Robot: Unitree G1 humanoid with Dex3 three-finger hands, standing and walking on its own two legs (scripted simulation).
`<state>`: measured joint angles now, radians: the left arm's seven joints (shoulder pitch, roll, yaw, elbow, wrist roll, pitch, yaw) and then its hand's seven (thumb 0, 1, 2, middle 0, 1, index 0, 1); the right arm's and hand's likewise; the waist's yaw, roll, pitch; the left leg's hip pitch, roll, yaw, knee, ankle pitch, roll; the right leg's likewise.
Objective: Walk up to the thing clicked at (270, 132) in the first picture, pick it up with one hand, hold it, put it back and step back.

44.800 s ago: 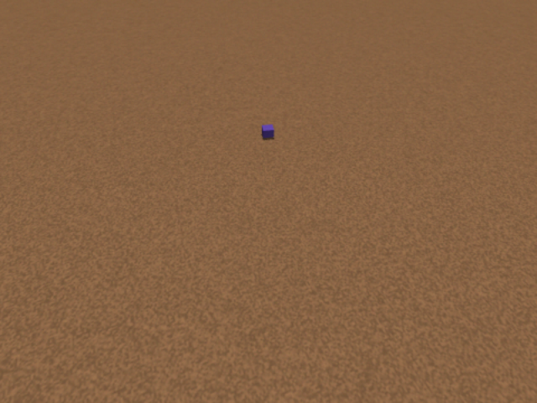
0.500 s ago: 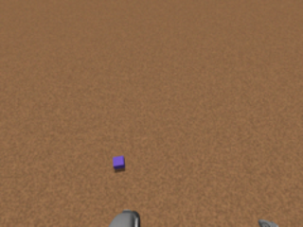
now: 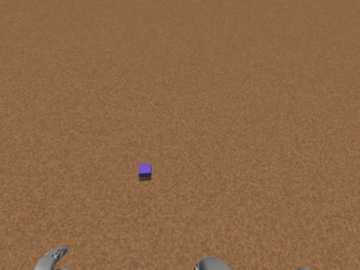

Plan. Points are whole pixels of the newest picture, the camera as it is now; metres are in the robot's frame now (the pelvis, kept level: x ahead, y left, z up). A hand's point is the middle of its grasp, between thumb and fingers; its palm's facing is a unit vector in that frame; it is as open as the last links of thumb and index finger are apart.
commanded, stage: step back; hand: left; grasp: from above
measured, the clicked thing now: (145, 170) +0.70 +0.20 -0.74
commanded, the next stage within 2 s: none
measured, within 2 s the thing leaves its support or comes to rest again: neither
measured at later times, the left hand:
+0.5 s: hand out of the picture -0.04 +0.25 -0.13, palm faces -0.01 -0.89 -0.46, open 7.4 cm
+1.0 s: hand out of the picture -0.25 +0.26 -0.16, palm faces -0.06 -0.91 -0.41, open 7.4 cm
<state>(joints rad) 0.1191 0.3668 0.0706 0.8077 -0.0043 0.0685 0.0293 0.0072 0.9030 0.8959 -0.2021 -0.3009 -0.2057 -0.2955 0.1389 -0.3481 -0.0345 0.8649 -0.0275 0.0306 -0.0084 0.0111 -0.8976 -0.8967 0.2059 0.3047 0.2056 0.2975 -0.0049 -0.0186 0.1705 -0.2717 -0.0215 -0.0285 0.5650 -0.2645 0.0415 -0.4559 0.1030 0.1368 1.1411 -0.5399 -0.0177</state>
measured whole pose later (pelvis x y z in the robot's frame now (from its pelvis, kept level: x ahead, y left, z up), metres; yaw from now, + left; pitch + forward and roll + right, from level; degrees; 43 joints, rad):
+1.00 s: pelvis -0.33 -0.01 -0.02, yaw -4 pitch -2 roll -1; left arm 0.17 0.37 0.07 0.90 0.02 0.04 0.02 0.01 0.90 0.90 -0.20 -0.30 -0.21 -0.30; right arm 0.05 -0.41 -0.05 0.81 -0.03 0.05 0.00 0.01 -0.90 -0.90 0.21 0.30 0.21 0.30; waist 0.03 0.03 0.19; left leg -0.43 0.06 0.04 0.67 -0.20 0.01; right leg -0.21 0.04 0.02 0.65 -0.40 0.00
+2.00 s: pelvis -0.35 -0.01 -0.01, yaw +0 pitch -2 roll +1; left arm 0.16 0.37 0.05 1.00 0.00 0.01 0.00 0.01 0.90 0.90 -0.20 -0.30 -0.21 -0.30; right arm 0.16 -0.34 -0.04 1.01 -0.03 -0.01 0.00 0.01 -0.90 -0.90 0.20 0.30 0.20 0.30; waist 0.03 -0.02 0.08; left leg -0.28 0.00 0.03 0.59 -0.27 0.01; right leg -0.25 -0.04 0.00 0.63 -0.38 0.00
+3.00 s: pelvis -0.34 -0.02 +0.02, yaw +0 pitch -2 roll +0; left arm 0.10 0.35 0.01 1.15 0.01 -0.01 -0.01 0.01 0.90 0.90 -0.20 -0.30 -0.21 -0.30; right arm 0.10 -0.35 0.00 1.16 -0.01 -0.01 0.01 0.01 -0.90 -0.90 0.20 0.30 0.20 0.30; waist -0.01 0.01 0.04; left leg -0.13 0.04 0.03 0.31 -0.14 -0.02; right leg -0.08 -0.01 -0.01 0.31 -0.19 0.00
